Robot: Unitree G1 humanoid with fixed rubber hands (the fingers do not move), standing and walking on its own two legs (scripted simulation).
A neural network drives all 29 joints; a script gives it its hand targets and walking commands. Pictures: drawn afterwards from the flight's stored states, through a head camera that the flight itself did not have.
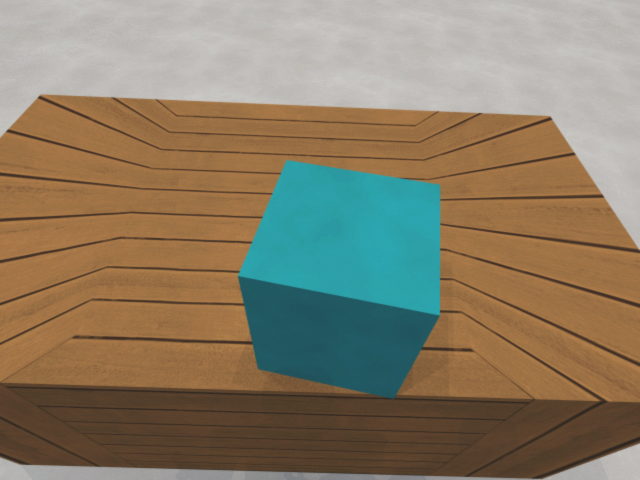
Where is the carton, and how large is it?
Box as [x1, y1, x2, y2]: [238, 160, 439, 398]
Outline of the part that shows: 286,160 238,274 258,368 393,398 439,315 439,185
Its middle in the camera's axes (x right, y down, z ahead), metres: +0.03 +0.06 +0.55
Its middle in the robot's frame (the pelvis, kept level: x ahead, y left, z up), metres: +0.39 -0.01 +0.01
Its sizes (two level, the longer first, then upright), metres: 0.210 0.200 0.250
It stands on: a pedestal, 0.64 m high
